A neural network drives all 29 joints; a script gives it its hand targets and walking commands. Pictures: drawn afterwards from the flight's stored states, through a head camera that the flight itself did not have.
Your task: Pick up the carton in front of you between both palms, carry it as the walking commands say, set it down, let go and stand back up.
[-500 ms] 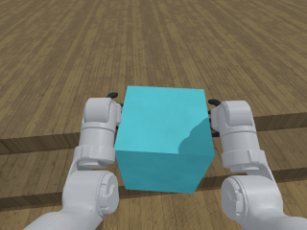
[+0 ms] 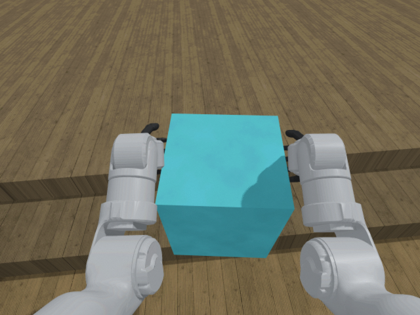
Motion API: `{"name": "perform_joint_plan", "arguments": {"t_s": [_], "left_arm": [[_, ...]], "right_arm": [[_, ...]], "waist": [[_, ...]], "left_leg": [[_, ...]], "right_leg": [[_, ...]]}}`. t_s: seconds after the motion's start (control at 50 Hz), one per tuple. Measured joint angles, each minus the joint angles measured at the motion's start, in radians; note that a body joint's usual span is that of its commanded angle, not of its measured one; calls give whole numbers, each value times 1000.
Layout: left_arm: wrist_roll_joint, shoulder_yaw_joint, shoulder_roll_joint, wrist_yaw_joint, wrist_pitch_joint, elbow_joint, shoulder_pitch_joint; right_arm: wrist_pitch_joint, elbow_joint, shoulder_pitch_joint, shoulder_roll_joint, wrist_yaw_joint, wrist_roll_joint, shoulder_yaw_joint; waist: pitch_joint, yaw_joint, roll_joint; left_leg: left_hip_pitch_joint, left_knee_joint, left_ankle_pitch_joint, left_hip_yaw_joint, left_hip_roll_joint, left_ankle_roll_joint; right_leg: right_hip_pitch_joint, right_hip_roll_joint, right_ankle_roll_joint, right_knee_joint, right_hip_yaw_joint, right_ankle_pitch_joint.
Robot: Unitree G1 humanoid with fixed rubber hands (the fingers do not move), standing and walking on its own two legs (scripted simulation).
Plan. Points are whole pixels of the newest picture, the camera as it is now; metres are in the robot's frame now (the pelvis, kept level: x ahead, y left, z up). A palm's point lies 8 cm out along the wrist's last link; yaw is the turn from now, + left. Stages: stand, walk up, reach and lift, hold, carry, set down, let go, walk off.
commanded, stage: carry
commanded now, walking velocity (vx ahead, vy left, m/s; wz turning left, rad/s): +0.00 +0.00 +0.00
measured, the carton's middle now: (222, 190) +0.36 +0.00 +0.03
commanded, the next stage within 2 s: none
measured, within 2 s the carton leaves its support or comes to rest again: neither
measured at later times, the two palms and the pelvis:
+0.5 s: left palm (141, 157) +0.35 +0.15 +0.14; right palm (298, 162) +0.35 -0.13 +0.13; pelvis -0.01 +0.01 +0.00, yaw +0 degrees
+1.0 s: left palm (138, 157) +0.36 +0.16 +0.14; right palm (294, 162) +0.35 -0.13 +0.13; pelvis -0.01 +0.02 +0.00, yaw +0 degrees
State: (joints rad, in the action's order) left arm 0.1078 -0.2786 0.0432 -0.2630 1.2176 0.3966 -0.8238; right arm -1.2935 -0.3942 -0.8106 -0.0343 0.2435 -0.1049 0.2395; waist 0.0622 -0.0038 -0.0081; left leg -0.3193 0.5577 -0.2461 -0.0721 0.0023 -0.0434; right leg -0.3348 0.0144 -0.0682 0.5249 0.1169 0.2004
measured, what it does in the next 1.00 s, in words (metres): stands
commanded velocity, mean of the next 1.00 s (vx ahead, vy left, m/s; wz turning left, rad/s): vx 0.00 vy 0.00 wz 0.00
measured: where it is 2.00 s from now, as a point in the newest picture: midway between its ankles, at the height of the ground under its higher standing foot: outside the picture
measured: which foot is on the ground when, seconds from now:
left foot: down 0.00-1.00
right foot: down 0.00-1.00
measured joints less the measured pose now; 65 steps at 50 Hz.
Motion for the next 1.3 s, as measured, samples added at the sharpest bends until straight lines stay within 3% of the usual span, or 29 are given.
{"name": "perform_joint_plan", "arguments": {"t_s": [1.3], "left_arm": [[1, 0, 2, -9, 0, -1, -12]], "right_arm": [[7, 7, -6, -3, 14, 1, 15]], "waist": [[-12, 3, 6]], "left_leg": [[-10, -10, 13, -21, 17, -26]], "right_leg": [[-14, -29, 28, 0, -4, -12]]}}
